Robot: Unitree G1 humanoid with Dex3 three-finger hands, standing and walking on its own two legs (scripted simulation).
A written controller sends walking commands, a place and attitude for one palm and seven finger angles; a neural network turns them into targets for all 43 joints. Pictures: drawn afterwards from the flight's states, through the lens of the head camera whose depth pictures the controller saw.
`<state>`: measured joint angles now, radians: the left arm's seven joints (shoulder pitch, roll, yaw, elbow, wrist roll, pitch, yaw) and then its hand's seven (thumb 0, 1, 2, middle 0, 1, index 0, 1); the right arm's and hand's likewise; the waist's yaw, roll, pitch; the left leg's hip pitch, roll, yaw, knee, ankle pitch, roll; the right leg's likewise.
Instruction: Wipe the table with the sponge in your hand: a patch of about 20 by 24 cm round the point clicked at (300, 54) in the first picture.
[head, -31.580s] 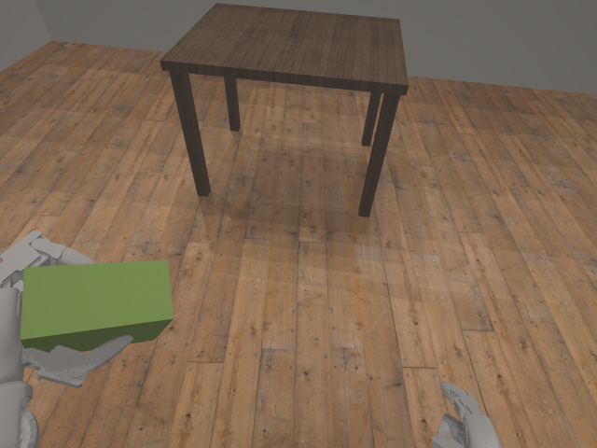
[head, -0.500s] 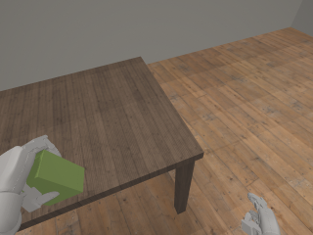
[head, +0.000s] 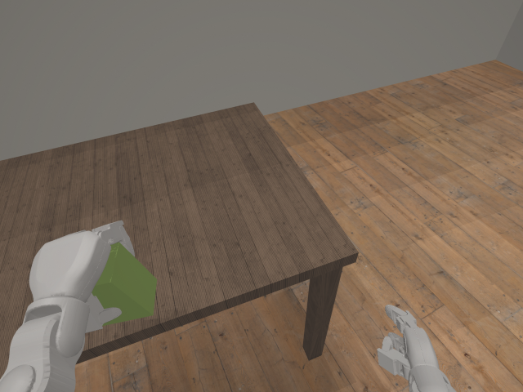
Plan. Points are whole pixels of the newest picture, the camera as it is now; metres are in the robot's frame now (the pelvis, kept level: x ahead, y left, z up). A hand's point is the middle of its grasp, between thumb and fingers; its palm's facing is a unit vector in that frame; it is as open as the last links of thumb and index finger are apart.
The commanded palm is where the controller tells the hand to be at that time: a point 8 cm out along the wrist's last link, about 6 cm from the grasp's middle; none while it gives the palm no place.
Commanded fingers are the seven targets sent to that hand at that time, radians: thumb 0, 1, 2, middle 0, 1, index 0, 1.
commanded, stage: turn the palm down, sponge in hand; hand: left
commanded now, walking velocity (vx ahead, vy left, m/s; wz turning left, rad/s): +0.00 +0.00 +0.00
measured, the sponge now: (111, 293) +0.22 +0.27 +0.05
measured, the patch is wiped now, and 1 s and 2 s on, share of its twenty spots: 0.00 0.00 0.00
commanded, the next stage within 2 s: move the sponge above the wiping area in 0.62 s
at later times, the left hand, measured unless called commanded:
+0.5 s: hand (94, 263) +0.24 +0.28 +0.11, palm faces +0.12 -0.07 -0.99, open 9.9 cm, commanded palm +0.21 +0.26 +0.16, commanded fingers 0.00 0.10 1.30 -1.20 -1.60 -1.20 -1.60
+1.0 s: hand (102, 278) +0.23 +0.28 +0.07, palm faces -0.02 -0.13 -0.99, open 9.9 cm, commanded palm +0.22 +0.26 +0.15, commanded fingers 0.00 0.10 1.30 -1.20 -1.60 -1.20 -1.60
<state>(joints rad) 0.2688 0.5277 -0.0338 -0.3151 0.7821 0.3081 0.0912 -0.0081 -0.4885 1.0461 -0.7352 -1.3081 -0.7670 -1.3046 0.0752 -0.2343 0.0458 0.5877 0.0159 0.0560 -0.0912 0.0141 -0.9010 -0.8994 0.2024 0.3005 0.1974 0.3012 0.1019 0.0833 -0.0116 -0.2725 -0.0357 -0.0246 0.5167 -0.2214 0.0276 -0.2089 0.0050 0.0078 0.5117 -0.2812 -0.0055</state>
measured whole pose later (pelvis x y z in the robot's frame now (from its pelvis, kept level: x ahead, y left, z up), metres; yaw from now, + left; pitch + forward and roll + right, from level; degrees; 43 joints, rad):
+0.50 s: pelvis +0.02 -0.02 +0.01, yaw +0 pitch -3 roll +0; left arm 0.18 0.49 -0.02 -0.18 0.86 0.43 0.10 -0.01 -0.49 1.05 -0.73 -1.31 -0.77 -1.30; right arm 0.02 -0.26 0.03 0.65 0.03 0.06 -0.05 0.01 -0.90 -0.90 0.20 0.30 0.20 0.30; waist 0.12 0.11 -0.01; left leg -0.18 -0.01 -0.04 0.44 -0.21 0.00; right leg -0.12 0.03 0.00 0.45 -0.28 -0.03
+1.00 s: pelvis +0.03 -0.03 +0.00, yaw +0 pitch -2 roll +1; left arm 0.22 0.48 -0.03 -0.15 0.84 0.51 0.03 -0.01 -0.49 1.05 -0.73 -1.31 -0.76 -1.31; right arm 0.03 -0.29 0.01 0.63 0.05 0.07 -0.06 0.01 -0.90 -0.90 0.20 0.30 0.20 0.30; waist 0.10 0.11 -0.01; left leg -0.20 -0.02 -0.04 0.46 -0.24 0.00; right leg -0.14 0.02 0.00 0.48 -0.31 -0.04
